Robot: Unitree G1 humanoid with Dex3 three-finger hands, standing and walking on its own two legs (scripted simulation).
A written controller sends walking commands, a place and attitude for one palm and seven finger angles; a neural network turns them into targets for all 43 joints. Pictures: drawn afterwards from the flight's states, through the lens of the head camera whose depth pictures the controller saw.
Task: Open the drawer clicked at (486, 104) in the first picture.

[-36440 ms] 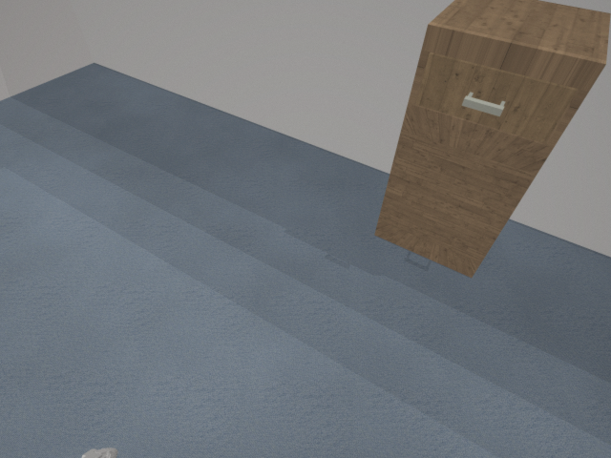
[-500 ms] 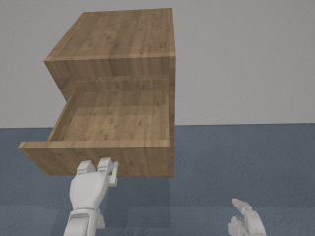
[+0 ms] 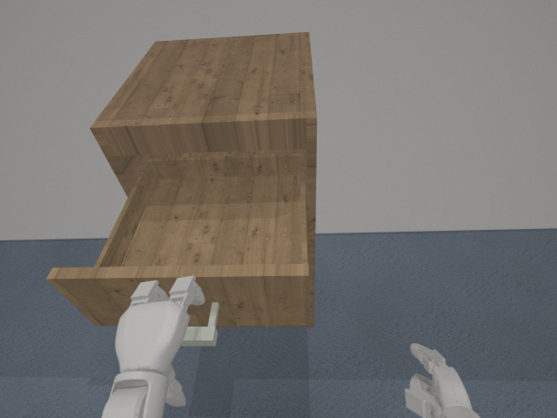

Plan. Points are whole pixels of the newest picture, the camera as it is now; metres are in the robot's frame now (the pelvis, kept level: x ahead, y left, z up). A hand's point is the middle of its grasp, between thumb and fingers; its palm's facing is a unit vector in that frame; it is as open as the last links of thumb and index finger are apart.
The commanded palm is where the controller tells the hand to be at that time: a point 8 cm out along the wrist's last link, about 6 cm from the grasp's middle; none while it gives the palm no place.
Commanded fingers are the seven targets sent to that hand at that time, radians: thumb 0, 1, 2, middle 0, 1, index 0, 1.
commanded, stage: lift the hand off the handle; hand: left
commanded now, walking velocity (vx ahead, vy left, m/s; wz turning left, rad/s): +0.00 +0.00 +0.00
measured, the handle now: (183, 322) +0.26 +0.19 -0.01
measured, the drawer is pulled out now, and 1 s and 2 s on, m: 0.29 0.29 0.29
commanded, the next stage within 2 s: draw the hand back to the body in 0.80 s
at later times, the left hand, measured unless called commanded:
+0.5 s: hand (151, 305) +0.23 +0.19 +0.10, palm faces +0.11 -0.17 -0.98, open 13.7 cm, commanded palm +0.19 +0.19 +0.16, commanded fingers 0.00 -0.50 0.30 -0.30 -1.20 -0.30 -1.20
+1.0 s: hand (149, 301) +0.22 +0.18 +0.13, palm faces +0.10 -0.19 -0.98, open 13.8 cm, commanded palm +0.18 +0.19 +0.19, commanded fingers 0.00 -0.50 0.30 -0.30 -1.20 -0.30 -1.20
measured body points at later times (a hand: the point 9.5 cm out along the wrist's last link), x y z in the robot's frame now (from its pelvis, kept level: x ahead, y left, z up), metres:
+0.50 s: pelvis +0.01 +0.00 +0.02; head -0.02 -0.05 +0.47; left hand +0.22 +0.20 +0.15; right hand +0.25 -0.18 -0.06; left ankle +0.01 +0.12 -0.71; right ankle -0.01 -0.08 -0.71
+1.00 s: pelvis +0.00 +0.00 +0.02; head -0.03 -0.05 +0.47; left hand +0.21 +0.19 +0.18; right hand +0.24 -0.18 -0.06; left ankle +0.01 +0.12 -0.71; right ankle -0.01 -0.08 -0.71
